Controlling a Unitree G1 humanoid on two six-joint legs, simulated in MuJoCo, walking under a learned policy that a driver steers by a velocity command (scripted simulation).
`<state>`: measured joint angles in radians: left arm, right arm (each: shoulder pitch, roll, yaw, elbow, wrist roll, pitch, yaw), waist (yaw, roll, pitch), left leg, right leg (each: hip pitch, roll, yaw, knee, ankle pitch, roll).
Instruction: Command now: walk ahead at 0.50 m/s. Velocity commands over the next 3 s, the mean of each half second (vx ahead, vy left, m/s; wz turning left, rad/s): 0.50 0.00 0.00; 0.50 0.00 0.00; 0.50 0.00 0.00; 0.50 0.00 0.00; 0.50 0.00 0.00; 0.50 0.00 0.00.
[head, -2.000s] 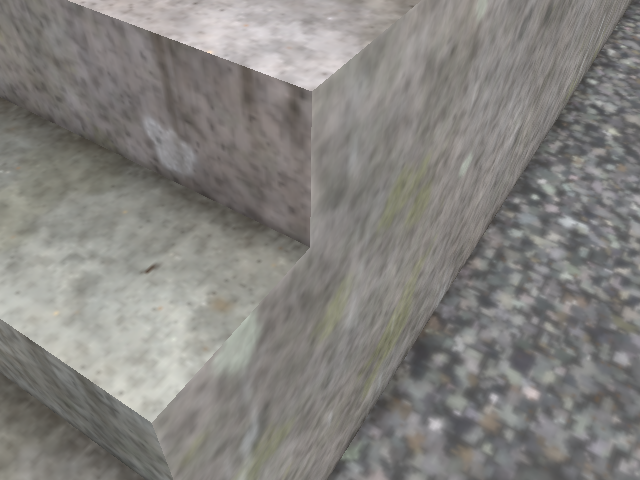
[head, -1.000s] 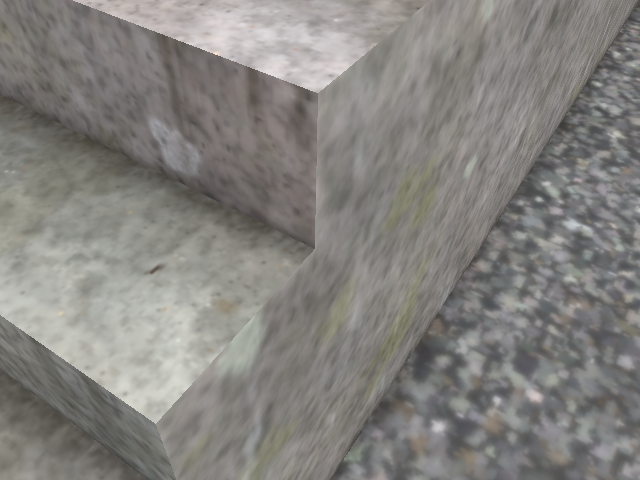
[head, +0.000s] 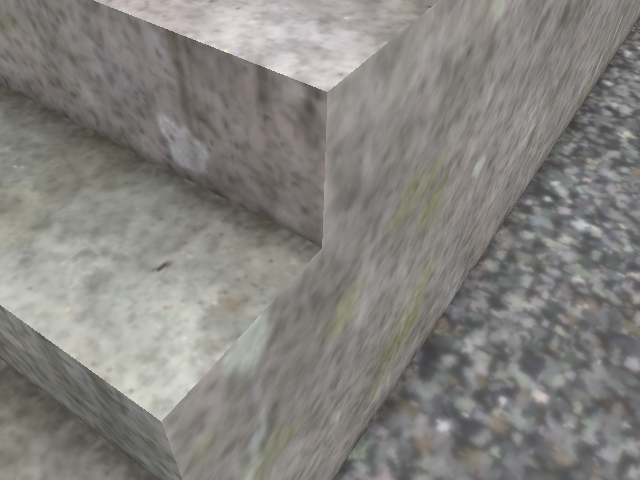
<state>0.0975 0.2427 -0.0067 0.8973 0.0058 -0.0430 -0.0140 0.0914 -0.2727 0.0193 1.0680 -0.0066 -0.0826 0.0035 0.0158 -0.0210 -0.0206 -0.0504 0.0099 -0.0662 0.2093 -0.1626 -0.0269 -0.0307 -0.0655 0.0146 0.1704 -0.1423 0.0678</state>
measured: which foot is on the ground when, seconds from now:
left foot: down 0.00-1.00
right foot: down 0.00-1.00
